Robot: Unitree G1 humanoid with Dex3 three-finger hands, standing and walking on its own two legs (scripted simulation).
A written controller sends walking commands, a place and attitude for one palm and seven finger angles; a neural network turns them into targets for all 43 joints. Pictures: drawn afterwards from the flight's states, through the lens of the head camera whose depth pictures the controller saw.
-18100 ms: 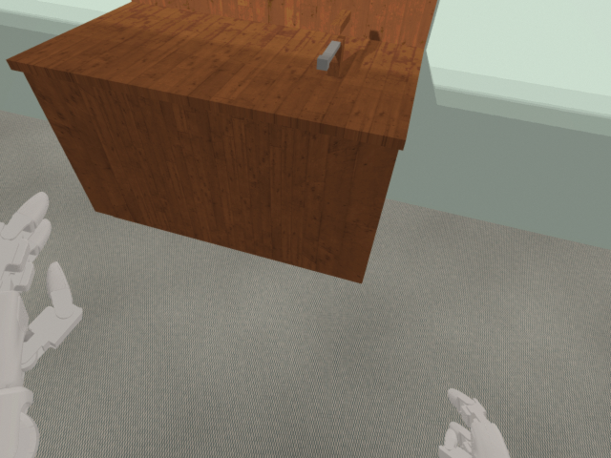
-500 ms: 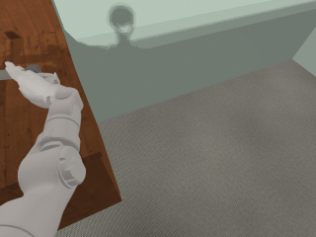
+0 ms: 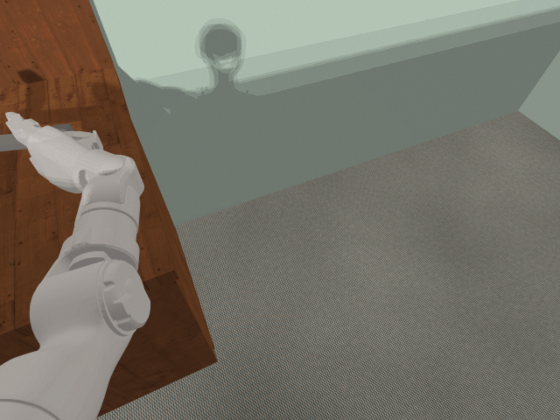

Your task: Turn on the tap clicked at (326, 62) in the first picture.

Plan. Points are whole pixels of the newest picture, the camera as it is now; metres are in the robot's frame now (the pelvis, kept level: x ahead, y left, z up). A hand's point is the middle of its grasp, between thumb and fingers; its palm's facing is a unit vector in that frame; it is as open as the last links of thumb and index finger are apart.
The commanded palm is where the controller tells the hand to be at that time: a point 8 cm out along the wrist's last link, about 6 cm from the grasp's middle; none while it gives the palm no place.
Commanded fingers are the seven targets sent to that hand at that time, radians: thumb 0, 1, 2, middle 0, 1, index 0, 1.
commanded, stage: lift the hand up off the lever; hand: left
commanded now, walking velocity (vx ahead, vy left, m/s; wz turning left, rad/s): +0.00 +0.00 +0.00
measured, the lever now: (64, 136) +0.55 +0.31 +0.10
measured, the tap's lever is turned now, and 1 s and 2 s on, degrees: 76 76 76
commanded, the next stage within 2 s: draw the hand back beside the body in 0.94 s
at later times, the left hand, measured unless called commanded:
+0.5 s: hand (101, 127) +0.50 +0.22 +0.15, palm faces +0.82 -0.56 -0.10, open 7.8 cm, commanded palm +0.44 +0.24 +0.16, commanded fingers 0.00 0.90 0.90 -0.15 -0.15 -0.15 -0.15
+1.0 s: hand (83, 130) +0.48 +0.23 +0.17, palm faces +0.83 -0.54 -0.11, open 7.8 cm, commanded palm +0.43 +0.24 +0.17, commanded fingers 0.00 0.90 0.90 -0.15 -0.15 -0.15 -0.15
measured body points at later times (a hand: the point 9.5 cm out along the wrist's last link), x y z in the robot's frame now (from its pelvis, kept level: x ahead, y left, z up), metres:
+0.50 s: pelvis +0.01 +0.00 +0.01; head +0.05 -0.01 +0.45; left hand +0.45 +0.25 +0.16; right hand +0.04 -0.26 -0.13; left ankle -0.01 +0.12 -0.71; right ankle -0.02 -0.08 -0.71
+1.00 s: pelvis +0.01 -0.01 +0.01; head +0.03 -0.02 +0.46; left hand +0.43 +0.26 +0.18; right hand +0.07 -0.27 -0.12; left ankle -0.01 +0.12 -0.71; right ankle -0.02 -0.08 -0.71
